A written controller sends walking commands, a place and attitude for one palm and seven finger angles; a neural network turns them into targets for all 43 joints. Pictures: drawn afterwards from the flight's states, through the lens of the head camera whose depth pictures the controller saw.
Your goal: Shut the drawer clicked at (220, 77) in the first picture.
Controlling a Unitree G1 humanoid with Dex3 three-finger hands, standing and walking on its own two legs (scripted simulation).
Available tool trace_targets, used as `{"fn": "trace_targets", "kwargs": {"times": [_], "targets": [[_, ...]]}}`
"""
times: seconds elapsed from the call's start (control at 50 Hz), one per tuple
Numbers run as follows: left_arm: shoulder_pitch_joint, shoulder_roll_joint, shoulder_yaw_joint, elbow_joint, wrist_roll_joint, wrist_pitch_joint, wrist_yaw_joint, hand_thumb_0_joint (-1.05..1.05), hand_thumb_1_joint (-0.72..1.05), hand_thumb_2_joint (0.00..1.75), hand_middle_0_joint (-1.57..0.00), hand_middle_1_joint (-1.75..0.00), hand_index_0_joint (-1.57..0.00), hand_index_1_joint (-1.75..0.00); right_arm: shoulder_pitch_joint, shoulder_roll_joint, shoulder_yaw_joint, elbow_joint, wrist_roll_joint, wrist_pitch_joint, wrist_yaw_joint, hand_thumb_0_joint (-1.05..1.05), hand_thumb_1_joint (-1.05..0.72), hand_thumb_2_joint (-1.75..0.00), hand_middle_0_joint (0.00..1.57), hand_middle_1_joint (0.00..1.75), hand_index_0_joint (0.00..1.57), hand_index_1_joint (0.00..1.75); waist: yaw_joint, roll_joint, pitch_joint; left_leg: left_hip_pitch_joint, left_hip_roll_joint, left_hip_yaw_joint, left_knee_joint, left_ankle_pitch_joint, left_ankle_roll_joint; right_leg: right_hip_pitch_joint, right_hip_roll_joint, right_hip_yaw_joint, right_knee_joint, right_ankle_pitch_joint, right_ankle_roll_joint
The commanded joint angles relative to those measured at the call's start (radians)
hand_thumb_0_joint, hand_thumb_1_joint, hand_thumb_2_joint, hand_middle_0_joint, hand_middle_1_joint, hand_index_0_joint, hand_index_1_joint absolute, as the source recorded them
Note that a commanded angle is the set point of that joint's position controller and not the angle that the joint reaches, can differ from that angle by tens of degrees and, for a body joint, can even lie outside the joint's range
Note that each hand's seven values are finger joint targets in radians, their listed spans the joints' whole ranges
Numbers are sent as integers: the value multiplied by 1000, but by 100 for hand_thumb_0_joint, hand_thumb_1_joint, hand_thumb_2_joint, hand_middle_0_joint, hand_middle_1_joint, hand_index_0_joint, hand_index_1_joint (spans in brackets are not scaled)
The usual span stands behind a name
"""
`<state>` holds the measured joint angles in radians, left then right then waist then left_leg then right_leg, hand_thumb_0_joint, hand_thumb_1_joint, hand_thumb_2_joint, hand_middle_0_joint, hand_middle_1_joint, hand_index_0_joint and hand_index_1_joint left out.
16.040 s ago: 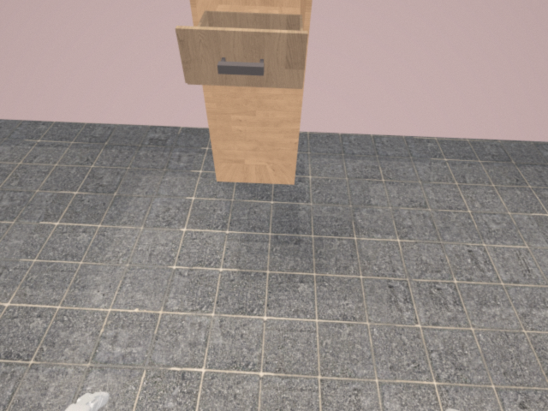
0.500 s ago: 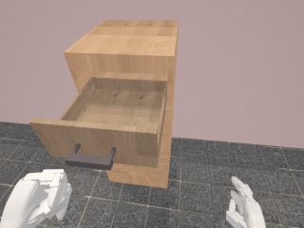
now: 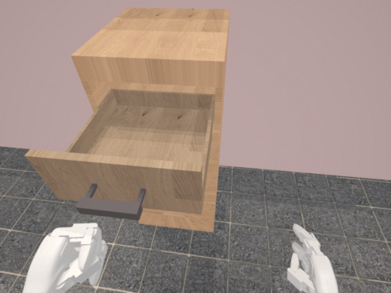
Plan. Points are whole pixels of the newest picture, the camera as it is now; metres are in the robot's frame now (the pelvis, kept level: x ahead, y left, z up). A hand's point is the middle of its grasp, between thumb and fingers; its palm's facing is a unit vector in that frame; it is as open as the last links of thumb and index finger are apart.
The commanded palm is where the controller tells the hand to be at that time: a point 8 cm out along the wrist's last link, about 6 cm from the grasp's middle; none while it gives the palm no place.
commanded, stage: bring the fist close to the handle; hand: left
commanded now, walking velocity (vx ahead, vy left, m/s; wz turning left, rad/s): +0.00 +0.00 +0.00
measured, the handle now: (113, 199) +0.29 +0.21 +0.05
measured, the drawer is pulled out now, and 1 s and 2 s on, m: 0.30 0.30 0.23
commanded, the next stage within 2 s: push the drawer shut in 1.00 s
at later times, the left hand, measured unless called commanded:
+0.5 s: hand (111, 254) +0.17 +0.17 +0.06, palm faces -0.02 -1.00 -0.05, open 3.3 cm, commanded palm +0.15 +0.23 +0.06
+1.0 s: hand (120, 248) +0.19 +0.16 +0.05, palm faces -0.02 -1.00 -0.05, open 3.3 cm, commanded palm +0.16 +0.23 +0.05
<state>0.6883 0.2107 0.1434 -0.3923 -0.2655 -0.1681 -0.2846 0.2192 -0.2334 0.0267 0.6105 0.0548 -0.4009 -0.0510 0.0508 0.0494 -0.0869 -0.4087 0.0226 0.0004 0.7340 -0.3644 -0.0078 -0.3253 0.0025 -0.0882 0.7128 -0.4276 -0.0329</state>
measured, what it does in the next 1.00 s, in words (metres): stands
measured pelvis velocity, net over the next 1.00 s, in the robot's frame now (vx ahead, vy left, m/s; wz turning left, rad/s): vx -0.01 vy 0.01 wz -0.01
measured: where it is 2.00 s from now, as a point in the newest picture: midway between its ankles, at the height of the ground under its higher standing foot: outside the picture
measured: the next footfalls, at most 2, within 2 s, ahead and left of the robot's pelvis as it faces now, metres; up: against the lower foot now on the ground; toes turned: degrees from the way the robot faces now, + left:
none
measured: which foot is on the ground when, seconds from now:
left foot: down 0.00-1.00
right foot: down 0.00-1.00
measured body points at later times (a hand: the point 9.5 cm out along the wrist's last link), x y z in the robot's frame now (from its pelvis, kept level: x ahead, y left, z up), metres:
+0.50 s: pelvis -0.01 +0.01 -0.02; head +0.01 +0.00 +0.43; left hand +0.17 +0.23 +0.06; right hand +0.16 -0.23 -0.09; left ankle +0.01 +0.13 -0.72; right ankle -0.03 -0.09 -0.72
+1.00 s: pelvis -0.01 +0.01 -0.03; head +0.03 -0.01 +0.42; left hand +0.18 +0.22 +0.05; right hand +0.17 -0.23 -0.10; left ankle +0.01 +0.13 -0.72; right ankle -0.03 -0.09 -0.72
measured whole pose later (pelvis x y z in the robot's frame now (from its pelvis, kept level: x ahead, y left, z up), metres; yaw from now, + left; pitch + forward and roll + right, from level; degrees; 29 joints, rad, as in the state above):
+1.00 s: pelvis -0.01 +0.01 -0.03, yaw +0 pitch +9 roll -1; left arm 0.55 0.19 0.08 -0.21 -0.23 -0.29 -0.18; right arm 0.24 -0.23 0.02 0.53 0.04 -0.20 -0.04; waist -0.01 0.05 -0.11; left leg -0.65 0.02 0.00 0.93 -0.43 0.00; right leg -0.57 -0.01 -0.08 0.91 -0.50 -0.03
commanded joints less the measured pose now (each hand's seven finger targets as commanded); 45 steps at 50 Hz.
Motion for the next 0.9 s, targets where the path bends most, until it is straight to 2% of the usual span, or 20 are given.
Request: {"fn": "trace_targets", "kwargs": {"times": [0.0,0.04,0.1,0.14,0.18,0.28,0.3,0.36,0.42,0.44,0.46,0.52,0.54,0.58,0.64,0.66,0.7,0.76,0.84,0.88], "targets": [[-6,91,76,-174,-16,-86,26,0,90,90,-140,-160,-140,-160,-120,-92,-49,-180,0,-36,-9,0,-90,-90,20,30,20,30,-9,-51,-26,61,-29,-11,-68,214,37,-77,6,25,-105,307,25],[-49,98,77,-152,-15,-96,33,0,90,90,-140,-160,-140,-160,-120,-97,-49,-172,-2,-24,-13,0,-90,-90,20,30,20,30,-18,-47,-10,42,-28,-14,-62,186,37,-93,7,31,-112,268,25],[-57,79,49,-156,-16,-119,29,0,90,90,-140,-160,-140,-160,-106,-99,-51,-182,-5,-18,-10,0,-90,-90,20,30,20,30,-27,-38,-47,38,-28,-17,-48,192,38,-101,4,28,-88,266,24],[-99,110,75,-131,-11,-134,35,0,90,90,-140,-160,-140,-160,-104,-105,-51,-169,-10,-9,-13,0,-90,-90,20,30,20,30,-34,-40,-53,21,-28,-18,-35,180,38,-107,3,37,-86,248,24],[-98,83,50,-114,-14,-147,32,0,90,90,-140,-160,-140,-160,-94,-102,-53,-174,-9,-4,-10,0,-90,-90,20,30,20,30,-41,-38,-61,14,-29,-19,-26,175,38,-122,1,37,-75,239,25],[-95,91,67,-55,-12,-160,37,0,90,90,-140,-160,-140,-160,-96,-105,-62,-176,-11,18,-6,0,-90,-90,20,30,20,30,-36,-52,-85,-24,-29,-18,-8,166,35,-133,-2,36,-52,221,24],[-102,78,51,-55,-11,-163,36,0,90,90,-140,-160,-140,-160,-97,-105,-60,-179,-10,22,-4,0,-90,-90,20,30,20,30,-40,-31,-81,-23,-29,-17,-6,167,35,-143,-2,32,-45,224,23],[-134,72,35,-41,-5,-165,50,0,90,90,-140,-160,-140,-160,-92,-107,-60,-182,-15,39,-3,0,-90,-90,20,30,20,30,-49,-35,-71,-46,-29,-19,5,148,37,-166,-3,35,-37,200,24],[-170,82,36,-29,-2,-181,57,0,90,90,-140,-160,-140,-160,-86,-111,-62,-189,-16,50,-3,0,-90,-90,20,30,20,30,-55,-45,-83,-66,-27,-24,17,126,35,-189,-1,31,-18,166,24],[-183,104,60,-26,6,-192,70,0,90,90,-140,-160,-140,-160,-87,-114,-65,-183,-19,57,-5,0,-90,-90,20,30,20,30,-53,-53,-85,-72,-26,-25,21,126,36,-190,0,34,-15,160,22],[-169,73,31,-23,7,-197,70,0,90,90,-140,-160,-140,-160,-80,-109,-64,-193,-20,60,-4,0,-90,-90,20,30,20,30,-52,-39,-102,-69,-28,-22,26,126,36,-197,0,33,-6,160,22],[-206,78,27,-5,6,-214,73,0,90,90,-140,-160,-140,-160,-74,-113,-63,-196,-19,69,-1,0,-90,-90,20,30,20,30,-62,-14,-107,-89,-27,-24,44,110,32,-225,1,32,14,142,20],[-234,89,31,1,15,-222,82,0,90,90,-140,-160,-140,-160,-71,-117,-63,-189,-21,75,-3,0,-90,-90,20,30,20,30,-68,-30,-111,-94,-24,-26,51,110,34,-229,2,34,19,138,20],[-224,60,0,15,14,-223,81,0,90,90,-140,-160,-140,-160,-63,-116,-63,-203,-21,81,0,0,-90,-90,20,30,20,30,-69,-15,-126,-99,-24,-28,60,111,33,-248,3,29,36,144,19],[-228,98,26,-1,20,-219,91,0,90,90,-140,-160,-140,-160,-65,-119,-65,-208,-20,91,0,0,-90,-90,20,30,20,30,-61,-16,-158,-95,-20,-31,60,126,34,-226,4,29,44,158,17],[-216,76,7,-19,18,-217,92,0,90,90,-140,-160,-140,-160,-62,-115,-64,-220,-20,94,1,0,-90,-90,20,30,20,30,-57,-5,-177,-83,-20,-28,57,135,34,-220,2,27,49,170,18],[-203,101,37,-28,15,-204,101,0,90,90,-140,-160,-140,-160,-60,-112,-67,-225,-18,102,2,0,-90,-90,20,30,20,30,-51,-10,-196,-87,-19,-25,61,157,33,-200,2,29,53,199,18],[-166,82,28,-14,20,-189,114,0,90,90,-140,-160,-140,-160,-63,-106,-65,-230,-16,122,4,0,-90,-90,20,30,20,30,-49,-21,-169,-94,-18,-25,58,175,33,-198,4,23,55,223,18],[-174,67,5,0,19,-177,111,0,90,90,-140,-160,-140,-160,-66,-110,-62,-232,-15,140,2,0,-90,-90,20,30,20,30,-68,-41,-120,-111,-16,-24,63,151,35,-221,6,24,42,207,22],[-167,53,-15,-26,17,-183,104,0,90,90,-140,-160,-140,-160,-54,-110,-62,-244,-16,139,4,0,-90,-90,20,30,20,30,-68,-31,-136,-102,-17,-26,66,158,34,-225,6,23,50,215,22]]}}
